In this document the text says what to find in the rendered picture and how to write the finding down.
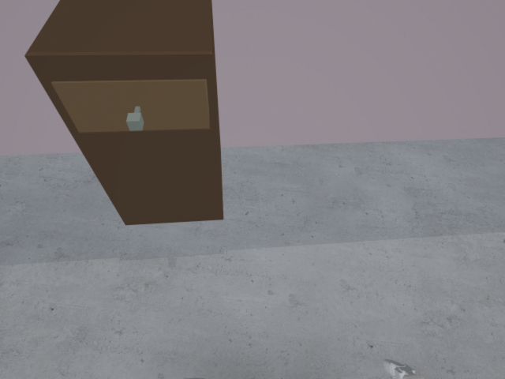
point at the right robot hand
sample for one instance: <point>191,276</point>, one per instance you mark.
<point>399,370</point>

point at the handle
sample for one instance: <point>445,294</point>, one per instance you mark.
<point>135,120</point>

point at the cabinet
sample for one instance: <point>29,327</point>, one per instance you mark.
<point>150,176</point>

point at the drawer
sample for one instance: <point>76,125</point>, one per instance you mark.
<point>100,106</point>

